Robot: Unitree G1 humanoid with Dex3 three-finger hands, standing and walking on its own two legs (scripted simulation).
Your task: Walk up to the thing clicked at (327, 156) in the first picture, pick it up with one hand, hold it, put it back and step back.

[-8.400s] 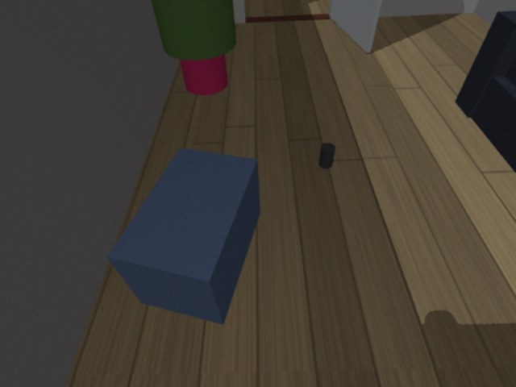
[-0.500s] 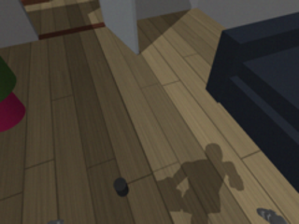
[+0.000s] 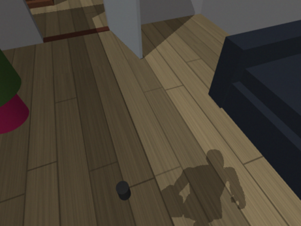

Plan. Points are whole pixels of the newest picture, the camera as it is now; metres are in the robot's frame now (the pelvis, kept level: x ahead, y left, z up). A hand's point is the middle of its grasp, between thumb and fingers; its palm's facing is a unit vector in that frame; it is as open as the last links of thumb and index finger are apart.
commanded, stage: walk up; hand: left
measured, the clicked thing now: (123, 190) +0.44 +0.22 -0.71
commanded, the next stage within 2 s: stand in 1.88 s
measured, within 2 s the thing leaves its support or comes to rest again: neither
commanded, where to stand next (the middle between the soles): +0.08 +0.00 m, yaw -1 degrees
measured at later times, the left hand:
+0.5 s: hand out of the picture +0.09 +0.29 -0.18, palm faces -0.02 -0.94 -0.35, open 7.4 cm
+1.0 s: hand out of the picture +0.07 +0.24 -0.14, palm faces -0.01 -0.92 -0.39, open 7.4 cm
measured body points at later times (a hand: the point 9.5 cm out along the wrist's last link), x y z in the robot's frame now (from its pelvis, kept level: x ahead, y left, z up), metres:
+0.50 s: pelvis -0.03 +0.02 -0.02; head +0.01 +0.05 +0.43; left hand +0.09 +0.34 -0.15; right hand +0.03 -0.30 -0.13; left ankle -0.03 +0.13 -0.74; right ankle -0.02 -0.13 -0.72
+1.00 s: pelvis -0.02 -0.02 -0.01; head +0.00 -0.04 +0.44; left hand +0.07 +0.28 -0.12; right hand +0.05 -0.34 -0.14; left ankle +0.01 +0.12 -0.73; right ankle -0.01 -0.15 -0.74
